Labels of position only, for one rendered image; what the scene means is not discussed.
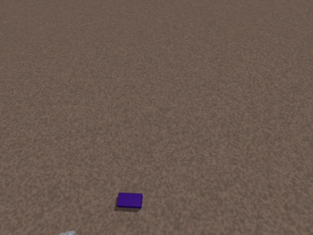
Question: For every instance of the small box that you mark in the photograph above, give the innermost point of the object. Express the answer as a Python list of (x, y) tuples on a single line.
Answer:
[(129, 200)]

